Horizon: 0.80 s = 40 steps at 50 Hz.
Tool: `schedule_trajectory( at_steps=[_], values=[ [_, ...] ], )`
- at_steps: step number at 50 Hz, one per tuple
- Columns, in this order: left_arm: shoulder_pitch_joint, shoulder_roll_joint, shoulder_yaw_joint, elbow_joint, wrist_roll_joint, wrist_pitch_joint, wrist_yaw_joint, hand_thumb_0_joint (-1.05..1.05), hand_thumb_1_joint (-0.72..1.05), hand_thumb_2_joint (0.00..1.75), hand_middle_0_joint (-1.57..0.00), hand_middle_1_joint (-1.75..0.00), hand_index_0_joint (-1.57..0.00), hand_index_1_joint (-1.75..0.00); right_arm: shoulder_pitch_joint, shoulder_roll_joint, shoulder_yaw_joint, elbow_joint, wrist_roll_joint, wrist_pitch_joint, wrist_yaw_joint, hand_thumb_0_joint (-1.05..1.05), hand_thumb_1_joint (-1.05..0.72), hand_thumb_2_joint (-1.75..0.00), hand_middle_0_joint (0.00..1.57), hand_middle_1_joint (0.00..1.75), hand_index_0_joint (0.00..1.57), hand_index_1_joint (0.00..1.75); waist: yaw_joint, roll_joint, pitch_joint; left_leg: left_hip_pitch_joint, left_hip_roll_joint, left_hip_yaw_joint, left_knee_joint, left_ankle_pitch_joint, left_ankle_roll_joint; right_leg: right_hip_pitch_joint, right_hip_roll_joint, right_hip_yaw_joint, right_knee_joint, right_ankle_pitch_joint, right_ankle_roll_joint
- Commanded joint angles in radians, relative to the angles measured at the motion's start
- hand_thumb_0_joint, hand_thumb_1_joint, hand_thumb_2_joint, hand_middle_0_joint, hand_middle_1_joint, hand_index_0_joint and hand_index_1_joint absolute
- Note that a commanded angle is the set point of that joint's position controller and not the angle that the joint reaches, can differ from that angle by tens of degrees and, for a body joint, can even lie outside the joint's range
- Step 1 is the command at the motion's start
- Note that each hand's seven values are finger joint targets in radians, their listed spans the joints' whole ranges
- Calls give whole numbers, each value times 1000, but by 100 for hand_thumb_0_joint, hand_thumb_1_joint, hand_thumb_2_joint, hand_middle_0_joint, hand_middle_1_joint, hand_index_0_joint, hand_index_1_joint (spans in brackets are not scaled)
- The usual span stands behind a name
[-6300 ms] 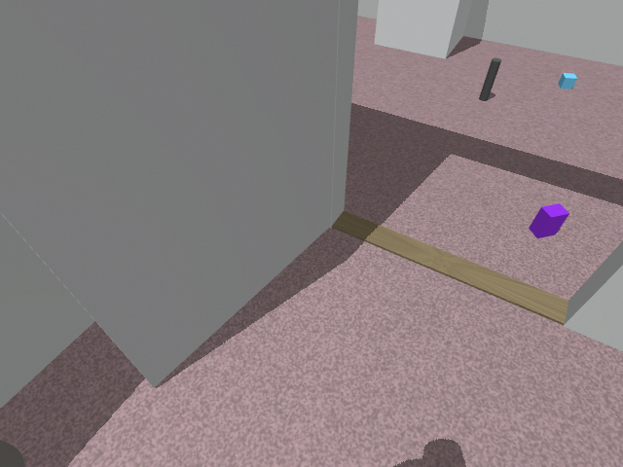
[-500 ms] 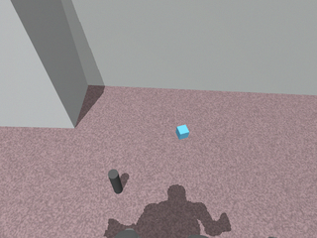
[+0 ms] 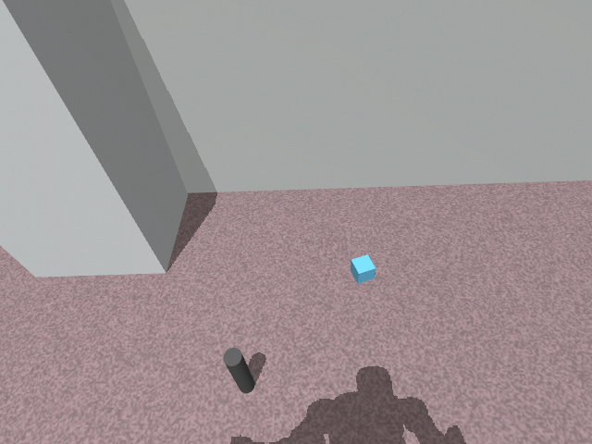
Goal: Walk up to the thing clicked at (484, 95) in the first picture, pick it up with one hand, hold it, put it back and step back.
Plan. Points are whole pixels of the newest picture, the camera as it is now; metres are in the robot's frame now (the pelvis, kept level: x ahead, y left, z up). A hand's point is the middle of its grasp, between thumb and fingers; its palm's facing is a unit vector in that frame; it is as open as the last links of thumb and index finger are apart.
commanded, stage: walk up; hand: left
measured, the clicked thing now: (240, 372) +0.45 +0.24 -0.64
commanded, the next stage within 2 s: stand in 1.36 s
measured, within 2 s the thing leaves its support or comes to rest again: neither
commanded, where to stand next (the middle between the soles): +0.06 -0.01 m, yaw +0 degrees
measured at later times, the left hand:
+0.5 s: hand out of the picture +0.13 +0.26 -0.15, palm faces +0.00 -0.93 -0.35, open 7.4 cm
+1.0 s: hand out of the picture +0.11 +0.26 -0.14, palm faces +0.00 -0.94 -0.34, open 7.4 cm
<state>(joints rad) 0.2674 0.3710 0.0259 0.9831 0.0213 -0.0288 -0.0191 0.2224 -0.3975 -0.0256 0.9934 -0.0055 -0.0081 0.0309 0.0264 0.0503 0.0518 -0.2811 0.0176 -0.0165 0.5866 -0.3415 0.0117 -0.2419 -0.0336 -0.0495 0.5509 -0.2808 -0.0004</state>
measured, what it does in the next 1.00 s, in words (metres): stands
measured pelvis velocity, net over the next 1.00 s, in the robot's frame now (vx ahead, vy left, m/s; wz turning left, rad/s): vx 0.03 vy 0.00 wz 0.00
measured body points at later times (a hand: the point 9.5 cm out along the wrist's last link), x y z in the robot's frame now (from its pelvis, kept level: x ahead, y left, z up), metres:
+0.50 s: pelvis +0.04 +0.00 +0.00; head +0.05 +0.00 +0.45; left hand +0.13 +0.31 -0.12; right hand +0.12 -0.31 -0.12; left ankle +0.04 +0.12 -0.73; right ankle +0.03 -0.12 -0.73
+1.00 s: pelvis +0.03 +0.00 +0.01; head +0.04 +0.00 +0.46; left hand +0.11 +0.30 -0.12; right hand +0.11 -0.31 -0.12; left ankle +0.04 +0.12 -0.73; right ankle +0.03 -0.12 -0.73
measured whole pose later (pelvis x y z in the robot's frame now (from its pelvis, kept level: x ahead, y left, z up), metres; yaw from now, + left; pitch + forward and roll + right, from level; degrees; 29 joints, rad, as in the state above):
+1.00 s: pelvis +0.03 +0.00 +0.01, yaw +0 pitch -3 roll +0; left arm 0.11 0.36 0.01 1.11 0.00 -0.01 -0.02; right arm 0.11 -0.37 0.00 1.12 -0.01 -0.02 0.02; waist 0.01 0.00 0.06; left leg -0.15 0.02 0.01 0.44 -0.23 0.00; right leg -0.13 -0.01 -0.03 0.43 -0.24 0.00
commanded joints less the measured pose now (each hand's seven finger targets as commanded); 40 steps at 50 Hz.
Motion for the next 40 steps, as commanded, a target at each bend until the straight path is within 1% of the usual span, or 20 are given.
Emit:
schedule_trajectory(
  at_steps=[1,2,3,4,5,7,9,10,11,12,13,15,16,17,18,19,22,24,31,40],
  values=[
    [-69,203,36,-87,-22,-13,15,0,90,90,-20,-30,-20,-30,45,-213,-59,-35,-9,-60,-39,0,-90,-90,20,30,20,30,-46,-113,-133,232,72,-91,-222,270,32,-32,-100,79,40,263,-58],
    [-64,170,27,-100,-30,-11,17,0,90,90,-20,-30,-20,-30,51,-263,-70,-38,-15,-66,-44,0,-90,-90,20,30,20,30,-36,10,-159,301,211,-284,-248,353,91,-144,-24,26,150,110,-21],
    [-61,183,35,-81,-30,-1,21,0,90,90,-20,-30,-20,-30,19,-314,-77,-43,-6,-63,-41,0,-90,-90,20,30,20,30,-21,43,-104,241,300,-390,-259,202,182,-186,23,7,128,-164,-18],
    [-68,221,46,-60,-18,0,23,0,90,90,-20,-30,-20,-30,-6,-319,-81,-41,2,-57,-37,0,-90,-90,20,30,20,30,-27,57,-53,137,311,-379,-262,102,223,-118,-15,39,136,-199,-27],
    [-75,223,44,-62,-14,-7,21,0,90,90,-20,-30,-20,-30,-33,-286,-70,-46,-1,-51,-34,0,-90,-90,20,30,20,30,-18,39,-34,106,267,-316,-239,146,202,-93,-11,44,80,-184,-36],
    [-40,209,46,-46,-14,-23,20,0,90,90,-20,-30,-20,-30,-77,-235,-50,-63,0,-46,-32,0,-90,-90,20,30,20,30,10,70,-49,65,160,-159,-151,271,119,10,-13,41,-34,5,-45],
    [2,244,56,-25,-10,-33,29,0,90,90,-20,-30,-20,-30,-99,-178,-32,-70,13,-45,-33,0,-90,-90,20,30,20,30,28,-19,-70,-59,62,-48,14,336,44,160,-109,178,-136,242,-85],
    [-10,288,65,-19,-11,-34,31,0,90,90,-20,-30,-20,-30,-101,-147,-21,-74,13,-42,-32,0,-90,-90,20,30,20,30,17,-87,-68,-139,-6,12,92,189,14,192,-200,309,-190,195,-140],
    [-57,310,66,-29,-12,-30,29,0,90,90,-20,-30,-20,-30,-81,-152,-24,-65,8,-37,-35,0,-90,-90,20,30,20,30,-6,-97,-50,-114,-21,49,106,-26,15,133,-280,342,-207,124,-208],
    [-120,314,64,-51,-8,-26,27,0,90,90,-20,-30,-20,-30,-39,-156,-28,-46,0,-37,-38,0,-90,-90,20,30,20,30,-30,-127,-30,-69,-4,38,90,-84,19,80,-294,343,-187,132,-219],
    [-145,292,58,-58,-9,-20,25,0,90,90,-20,-30,-20,-30,-18,-159,-28,-33,1,-45,-39,0,-90,-90,20,30,20,30,-47,-126,-27,-21,2,30,-5,-53,27,56,-259,286,-148,184,-195],
    [-189,236,37,-66,-20,-13,24,0,90,90,-20,-30,-20,-30,2,-190,-36,-9,-2,-58,-38,0,-90,-90,20,30,20,30,-57,-69,-23,98,63,-66,-123,297,46,-34,-126,118,-23,286,-96],
    [-186,206,30,-65,-27,-12,24,0,90,90,-20,-30,-20,-30,-4,-220,-44,-10,-2,-64,-38,0,-90,-90,20,30,20,30,-50,-21,-53,138,155,-187,-180,421,89,-53,-48,54,64,259,-48],
    [-167,188,25,-50,-30,-7,23,0,90,90,-20,-30,-20,-30,-34,-245,-44,-16,-1,-65,-39,0,-90,-90,20,30,20,30,-24,-6,-55,133,237,-292,-216,425,145,-72,-3,36,84,106,-18],
    [-155,201,30,-33,-29,-4,25,0,90,90,-20,-30,-20,-30,-61,-268,-47,-17,3,-62,-37,0,-90,-90,20,30,20,30,-14,8,-39,101,258,-289,-205,400,186,-35,4,36,66,-3,-25],
    [-142,199,27,-24,-24,-8,26,0,90,90,-20,-30,-20,-30,-95,-262,-45,-17,1,-56,-36,0,-90,-90,20,30,20,30,-3,17,-42,103,250,-260,-182,416,174,-11,-5,42,13,-3,-29],
    [-125,230,32,3,-24,-25,26,0,90,90,-20,-30,-20,-30,-120,-209,-32,-25,9,-49,-40,0,-90,-90,20,30,20,30,-6,7,-112,82,105,-64,-76,491,62,148,-77,116,-81,344,-59],
    [-146,248,33,5,-29,-22,27,0,90,90,-20,-30,-20,-30,-107,-193,-28,-10,10,-46,-44,0,-90,-90,20,30,20,30,-22,-14,-133,86,67,-20,-63,412,35,168,-118,150,-67,430,-86],
    [-204,222,24,12,-21,-10,25,0,90,90,-20,-30,-20,-30,-138,-209,-33,14,7,-35,-37,0,-90,-90,20,30,20,30,-27,-65,-95,145,113,-79,-141,318,78,69,-62,88,-81,202,-52],
    [-228,225,27,42,-19,-5,20,0,90,90,-20,-30,-20,-30,-170,-193,-24,42,-3,-31,-30,0,-90,-90,20,30,20,30,-26,-65,-24,131,73,-52,-194,165,48,39,-78,139,-191,65,-55]
  ],
)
